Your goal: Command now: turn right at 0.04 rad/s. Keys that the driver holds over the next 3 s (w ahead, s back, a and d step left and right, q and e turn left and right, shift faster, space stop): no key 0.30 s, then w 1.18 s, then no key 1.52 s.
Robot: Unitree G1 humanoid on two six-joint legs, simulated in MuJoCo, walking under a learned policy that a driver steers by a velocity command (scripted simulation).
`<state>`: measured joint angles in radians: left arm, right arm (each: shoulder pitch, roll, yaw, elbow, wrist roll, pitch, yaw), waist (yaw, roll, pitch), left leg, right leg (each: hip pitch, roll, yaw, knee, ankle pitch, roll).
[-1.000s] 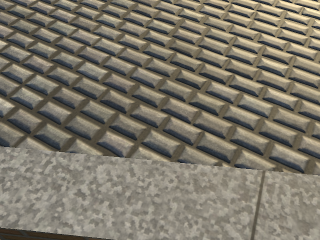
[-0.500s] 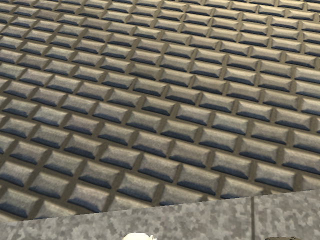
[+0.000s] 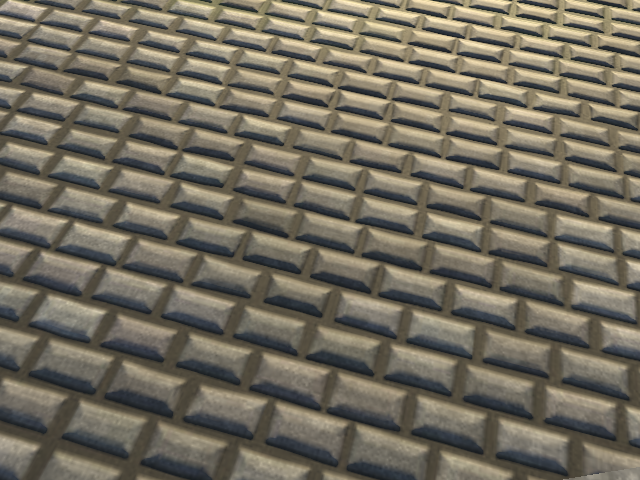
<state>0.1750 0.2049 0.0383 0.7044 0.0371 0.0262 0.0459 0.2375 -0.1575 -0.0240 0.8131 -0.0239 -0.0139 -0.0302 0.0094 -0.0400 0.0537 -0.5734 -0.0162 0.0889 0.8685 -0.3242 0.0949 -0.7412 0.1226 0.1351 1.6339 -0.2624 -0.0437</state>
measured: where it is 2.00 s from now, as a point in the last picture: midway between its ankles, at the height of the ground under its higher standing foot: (309, 319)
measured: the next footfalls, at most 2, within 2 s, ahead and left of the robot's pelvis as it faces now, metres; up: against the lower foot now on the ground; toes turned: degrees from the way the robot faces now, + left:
right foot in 0.32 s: +0.14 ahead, -0.11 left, +0.00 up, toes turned +1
left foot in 0.64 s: +0.17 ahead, +0.11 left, +0.00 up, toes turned +0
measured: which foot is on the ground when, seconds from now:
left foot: down 0.00-0.36, up 0.38-0.62, down 0.64-1.00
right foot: up 0.00-0.30, down 0.32-0.64, up 0.66-1.00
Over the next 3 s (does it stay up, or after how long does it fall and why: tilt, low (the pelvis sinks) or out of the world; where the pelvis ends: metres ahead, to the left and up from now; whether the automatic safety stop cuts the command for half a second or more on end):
stays up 0.79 0.02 0.05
